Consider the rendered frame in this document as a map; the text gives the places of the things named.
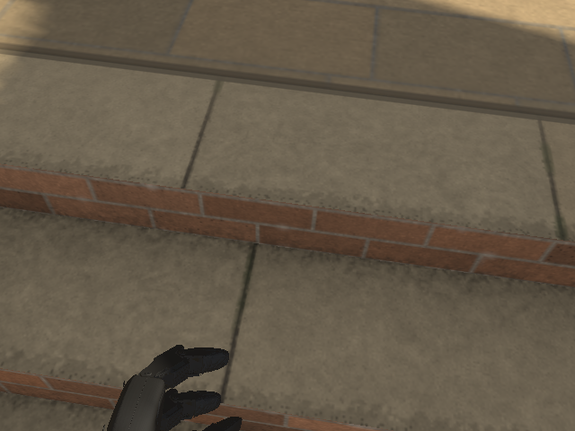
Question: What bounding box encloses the left robot hand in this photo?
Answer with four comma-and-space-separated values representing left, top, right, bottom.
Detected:
102, 345, 242, 431

